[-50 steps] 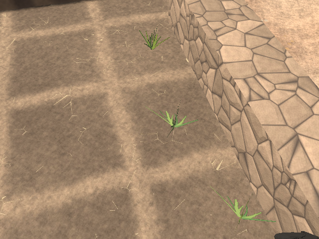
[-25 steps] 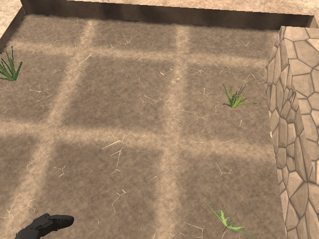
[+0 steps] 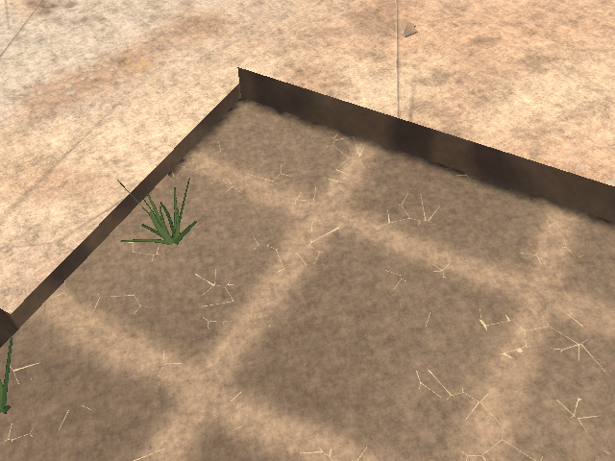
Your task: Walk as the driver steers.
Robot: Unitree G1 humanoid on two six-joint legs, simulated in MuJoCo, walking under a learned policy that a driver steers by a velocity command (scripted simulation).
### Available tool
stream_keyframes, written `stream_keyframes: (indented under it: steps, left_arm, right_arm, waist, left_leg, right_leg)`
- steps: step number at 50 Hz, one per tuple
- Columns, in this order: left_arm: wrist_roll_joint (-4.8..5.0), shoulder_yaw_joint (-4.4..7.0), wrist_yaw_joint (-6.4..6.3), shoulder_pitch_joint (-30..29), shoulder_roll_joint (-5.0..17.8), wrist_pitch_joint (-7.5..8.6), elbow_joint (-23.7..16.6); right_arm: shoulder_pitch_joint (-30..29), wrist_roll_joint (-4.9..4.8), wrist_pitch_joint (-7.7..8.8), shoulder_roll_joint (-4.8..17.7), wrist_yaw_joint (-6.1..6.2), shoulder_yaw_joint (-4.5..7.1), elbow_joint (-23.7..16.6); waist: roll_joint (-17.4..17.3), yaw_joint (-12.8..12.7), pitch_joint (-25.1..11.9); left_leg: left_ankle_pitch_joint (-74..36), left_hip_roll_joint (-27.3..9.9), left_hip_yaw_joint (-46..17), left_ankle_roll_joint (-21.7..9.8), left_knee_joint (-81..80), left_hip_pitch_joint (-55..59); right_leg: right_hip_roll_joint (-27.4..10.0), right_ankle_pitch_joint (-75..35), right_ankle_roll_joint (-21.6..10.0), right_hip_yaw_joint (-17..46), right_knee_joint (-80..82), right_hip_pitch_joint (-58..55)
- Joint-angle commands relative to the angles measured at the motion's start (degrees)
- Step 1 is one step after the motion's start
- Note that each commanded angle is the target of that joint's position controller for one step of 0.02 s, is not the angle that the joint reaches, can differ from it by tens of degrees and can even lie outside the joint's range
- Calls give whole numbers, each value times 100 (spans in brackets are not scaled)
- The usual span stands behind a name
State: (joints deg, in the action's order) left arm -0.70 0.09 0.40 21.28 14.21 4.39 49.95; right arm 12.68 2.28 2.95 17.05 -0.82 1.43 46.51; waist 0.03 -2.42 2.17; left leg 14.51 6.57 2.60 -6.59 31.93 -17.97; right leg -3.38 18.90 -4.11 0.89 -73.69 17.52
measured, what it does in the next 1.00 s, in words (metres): walks ahead, turning right: right foot, then left foot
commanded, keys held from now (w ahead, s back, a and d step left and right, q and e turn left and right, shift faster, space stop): w+shift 0.02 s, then w+e+shift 0.56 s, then shift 0.42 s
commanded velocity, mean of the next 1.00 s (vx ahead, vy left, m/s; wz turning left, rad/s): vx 0.78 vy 0.00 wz -0.49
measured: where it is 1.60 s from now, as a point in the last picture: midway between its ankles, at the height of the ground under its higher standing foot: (410, 289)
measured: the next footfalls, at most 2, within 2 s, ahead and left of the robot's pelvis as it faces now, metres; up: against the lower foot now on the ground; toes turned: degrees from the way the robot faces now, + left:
right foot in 0.32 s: +0.53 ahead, -0.12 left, +0.00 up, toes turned -12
left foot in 0.74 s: +0.97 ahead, -0.10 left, +0.00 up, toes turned -30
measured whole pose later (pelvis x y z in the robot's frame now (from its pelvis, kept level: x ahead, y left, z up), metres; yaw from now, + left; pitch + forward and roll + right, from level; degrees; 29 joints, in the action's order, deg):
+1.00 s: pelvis +0.85 -0.14 +0.02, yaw -33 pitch +1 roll +0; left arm -1.8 2.6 1.0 6.6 17.5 0.1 43.5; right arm 19.7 1.1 5.0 14.8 -0.5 0.8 48.8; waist 2.1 3.0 4.9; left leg 7.6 0.1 3.7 -2.1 21.1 -14.8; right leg 2.7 17.5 0.2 4.6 -52.6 32.3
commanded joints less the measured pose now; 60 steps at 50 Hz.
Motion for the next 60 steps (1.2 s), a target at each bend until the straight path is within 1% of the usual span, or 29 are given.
stream_keyframes:
  steps: [1,6,10,13,15,16,17,18,19,20,21,23,27,30,33,35,36,37,38,39,41,44,48,54,56,57,58,59,60]
  left_arm:
    - [-160,142,86,1,634,-75,-448]
    - [-31,40,245,-1348,351,-140,-951]
    - [13,-3,415,-1959,368,-67,-1053]
    - [-43,84,373,-1421,690,-97,-822]
    - [-44,301,274,558,1189,-137,-253]
    - [-59,465,186,1614,1433,-183,7]
    - [20,671,82,1418,1951,-313,48]
    - [1,757,82,844,2275,-367,-190]
    - [1,728,38,523,1818,-358,-398]
    - [-2,623,9,361,1387,-351,-272]
    - [-10,582,-8,292,1209,-299,-180]
    - [-5,502,-43,99,1081,-174,-193]
    - [40,580,9,-5,1278,22,-361]
    - [130,663,77,210,1334,35,-340]
    - [157,676,12,790,1276,-3,-89]
    - [82,714,-83,655,1473,3,-80]
    - [118,717,-95,335,1484,20,-177]
    - [162,605,-102,264,1039,40,-353]
    - [387,459,-194,1291,365,-10,-435]
    - [198,449,-249,1341,828,-85,-375]
    - [10,453,-145,160,940,-171,-441]
    - [-141,381,63,-164,591,-391,-577]
    - [-134,257,76,-131,339,-473,-585]
    - [-95,114,26,-896,421,-445,-575]
    - [-140,95,-16,-926,418,-340,-499]
    - [-169,101,-48,-956,548,-275,-486]
    - [-186,141,-98,-864,863,-227,-502]
    - [-23,134,-154,-1106,826,-295,-533]
    - [12,82,-173,-1239,590,-340,-531]
  right_arm:
    - [645,-64,201,491,82,175,40]
    - [777,-119,445,497,-22,168,245]
    - [1064,-221,633,632,42,129,380]
    - [1155,-62,477,1112,249,229,364]
    - [732,90,243,1282,365,295,210]
    - [429,95,198,1358,378,326,135]
    - [498,112,369,474,256,137,-151]
    - [894,-174,474,487,177,25,-580]
    - [335,-62,558,709,168,-30,-623]
    - [98,-31,607,702,118,-50,-691]
    - [-156,57,563,557,106,-96,-819]
    - [-127,237,270,425,88,-164,-866]
    - [-1210,142,129,240,-20,-303,-1452]
    - [-1599,-23,166,123,-56,-341,-1575]
    - [-1634,68,280,227,33,-285,-1574]
    - [-706,83,374,570,154,-125,-1307]
    - [188,90,448,770,201,-39,-1038]
    - [1077,145,504,1093,233,41,-814]
    - [1357,238,451,1278,141,120,-768]
    - [1272,1,348,1101,44,201,-834]
    - [365,-65,314,233,61,19,-857]
    - [613,-166,329,290,102,20,-408]
    - [237,-111,346,408,33,53,-245]
    - [501,-186,173,470,-4,102,85]
    - [567,-216,83,449,44,103,165]
    - [793,-169,58,381,72,89,216]
    - [1197,-90,41,209,96,51,186]
    - [1737,-206,-62,-172,147,-61,373]
    - [1609,-200,-197,-14,223,-45,503]
  waist:
    - [-45,77,-64]
    - [-257,147,820]
    - [6,305,652]
    - [-565,-49,-110]
    - [-730,-1057,-1019]
    - [-541,-1612,-1239]
    - [1670,-874,-1275]
    - [1807,-419,-2465]
    - [278,-551,-1818]
    - [-371,-212,-871]
    - [-602,30,-365]
    - [-697,438,101]
    - [-182,307,508]
    - [39,-72,314]
    - [90,-370,-28]
    - [399,100,-603]
    - [416,629,-936]
    - [-17,902,-1561]
    - [-1560,393,-2646]
    - [-1015,525,-3373]
    - [-399,504,-1806]
    - [-461,276,-829]
    - [-651,-107,-914]
    - [-804,138,-707]
    - [-584,114,-556]
    - [-252,183,-540]
    - [433,400,-758]
    - [1021,579,-1028]
    - [819,486,-787]
  left_leg:
    - [-693,-1631,-2191,-817,-1976,1303]
    - [-2156,-1256,-474,-388,-2822,558]
    - [-4056,-1330,342,61,-3345,989]
    - [-7576,-1547,658,450,-1874,2411]
    - [-8380,-1657,682,565,984,2207]
    - [-6971,-1381,748,545,3270,1319]
    - [600,-193,508,782,5978,-1185]
    - [1341,7,-713,864,7119,-2864]
    - [727,-437,-1014,661,6562,-3128]
    - [359,-733,-994,554,5686,-2918]
    - [445,-933,-948,591,5081,-2609]
    - [655,-1133,-848,770,4444,-1983]
    - [-404,-1266,-350,1031,2049,-1192]
    - [-2131,-940,-129,944,565,-465]
    - [-2387,-522,-34,692,-357,-295]
    - [-2320,-325,-160,522,-680,565]
    - [-2926,-682,-346,415,-936,1422]
    - [-4870,-1717,-992,240,-322,2717]
    - [-8555,-3780,-2943,-736,576,4501]
    - [-7617,-3653,-3522,-1071,357,4600]
    - [-5355,-2696,-2303,-711,-480,2929]
    - [-5431,-2206,-1426,-443,-1071,1370]
    - [-5635,-1979,-678,-453,-1325,585]
    - [-3895,-1803,-449,-215,-1294,342]
    - [-2835,-1671,-513,-16,-916,278]
    - [-2055,-1498,-512,196,-689,199]
    - [-468,-1173,-288,399,-268,-56]
    - [999,-796,-83,494,-166,285]
    - [1015,-763,-146,519,-312,562]
  right_leg:
    - [-419,-50,67,321,330,1841]
    - [-343,-1554,96,76,2023,2238]
    - [101,-3379,-257,-714,3555,1076]
    - [844,-2458,-421,-1127,3644,529]
    - [1162,-1641,-655,-1029,3567,-1237]
    - [873,-1156,-948,-456,3958,-2305]
    - [-250,-2185,-1406,1248,3555,-3859]
    - [-1167,-468,-2650,4356,4957,-4872]
    - [-1150,269,-2395,4590,5717,-4234]
    - [-971,296,-2016,4092,5968,-3001]
    - [-718,-238,-1826,3595,6023,-2019]
    - [-250,-769,-1661,2851,6159,-588]
    - [323,-1278,-1489,2109,6643,882]
    - [477,-2823,-1010,1832,6432,482]
    - [428,-4861,-513,1721,5555,-948]
    - [386,-5814,-158,1784,4250,-1541]
    - [532,-5332,10,1667,3151,-1340]
    - [811,-2950,131,1306,1633,-549]
    - [1507,2003,352,808,-613,1031]
    - [1139,1525,290,917,-1124,1475]
    - [712,629,400,648,-347,1837]
    - [604,513,472,586,612,1320]
    - [621,-106,465,307,1951,647]
    - [456,-1224,292,-16,3759,-364]
    - [425,-1572,158,-4,4688,-795]
    - [90,-2290,85,362,5066,-1082]
    - [-866,-4236,-103,1211,4891,-1592]
    - [-1436,-4560,-768,1636,5043,-1257]
    - [-1268,-3642,-841,1700,5234,-777]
